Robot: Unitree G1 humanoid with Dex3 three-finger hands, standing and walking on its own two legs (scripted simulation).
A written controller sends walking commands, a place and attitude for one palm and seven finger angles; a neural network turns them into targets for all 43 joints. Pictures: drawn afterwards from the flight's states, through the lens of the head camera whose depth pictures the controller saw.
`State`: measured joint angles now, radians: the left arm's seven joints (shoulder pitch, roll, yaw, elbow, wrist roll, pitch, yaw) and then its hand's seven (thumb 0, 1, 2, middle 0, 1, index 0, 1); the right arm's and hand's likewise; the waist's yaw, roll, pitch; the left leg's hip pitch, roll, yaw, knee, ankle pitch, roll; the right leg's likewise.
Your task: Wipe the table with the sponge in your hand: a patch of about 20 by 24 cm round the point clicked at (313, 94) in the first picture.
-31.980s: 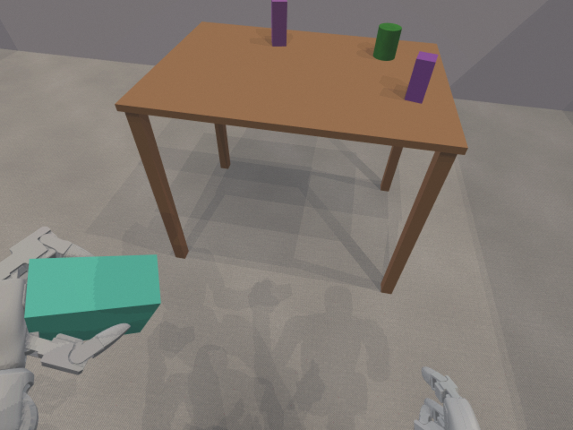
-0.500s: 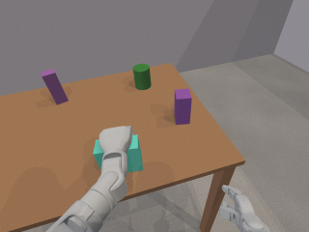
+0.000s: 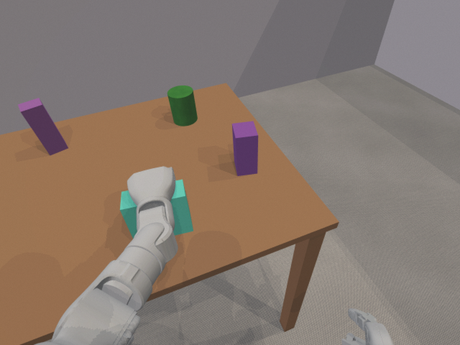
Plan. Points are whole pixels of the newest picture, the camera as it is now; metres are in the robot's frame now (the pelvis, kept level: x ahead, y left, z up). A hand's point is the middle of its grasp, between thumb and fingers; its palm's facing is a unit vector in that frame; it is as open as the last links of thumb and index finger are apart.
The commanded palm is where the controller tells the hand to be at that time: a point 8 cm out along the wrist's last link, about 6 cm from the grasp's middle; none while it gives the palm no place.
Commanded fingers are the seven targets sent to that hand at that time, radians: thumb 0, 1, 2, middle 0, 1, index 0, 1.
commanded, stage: wipe forward along the third lane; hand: left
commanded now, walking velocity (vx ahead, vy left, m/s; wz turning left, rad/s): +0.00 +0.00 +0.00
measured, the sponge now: (160, 217) +0.37 +0.18 +0.01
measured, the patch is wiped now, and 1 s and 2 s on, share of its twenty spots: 0.75 0.95 1.00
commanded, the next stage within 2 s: wipe back along the third lane in 1.12 s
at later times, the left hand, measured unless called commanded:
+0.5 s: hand (154, 184) +0.43 +0.20 +0.05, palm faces -0.07 -0.03 -1.00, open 9.7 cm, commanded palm +0.41 +0.21 +0.08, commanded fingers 0.00 0.10 1.30 -1.20 -1.60 -1.20 -1.60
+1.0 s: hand (151, 170) +0.47 +0.22 +0.05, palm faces -0.09 +0.00 -1.00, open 9.7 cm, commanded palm +0.47 +0.22 +0.08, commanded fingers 0.00 0.10 1.30 -1.20 -1.60 -1.20 -1.60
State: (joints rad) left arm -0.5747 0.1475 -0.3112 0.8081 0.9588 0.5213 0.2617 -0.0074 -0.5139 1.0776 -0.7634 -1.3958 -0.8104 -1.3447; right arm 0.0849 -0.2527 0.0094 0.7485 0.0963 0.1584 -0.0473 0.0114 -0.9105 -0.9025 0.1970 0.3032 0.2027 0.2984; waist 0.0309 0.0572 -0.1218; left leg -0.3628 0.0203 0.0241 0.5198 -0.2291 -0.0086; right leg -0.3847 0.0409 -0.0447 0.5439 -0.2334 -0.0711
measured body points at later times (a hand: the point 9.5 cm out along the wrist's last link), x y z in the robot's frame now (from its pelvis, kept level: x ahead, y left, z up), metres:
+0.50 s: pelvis +0.00 +0.01 +0.00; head +0.02 -0.02 +0.45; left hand +0.43 +0.20 +0.10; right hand +0.12 -0.25 -0.13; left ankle +0.02 +0.14 -0.73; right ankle +0.03 -0.07 -0.73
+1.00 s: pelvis +0.01 +0.03 -0.01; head +0.06 +0.02 +0.44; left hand +0.47 +0.22 +0.10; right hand +0.10 -0.23 -0.14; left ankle +0.02 +0.14 -0.73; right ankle +0.03 -0.07 -0.73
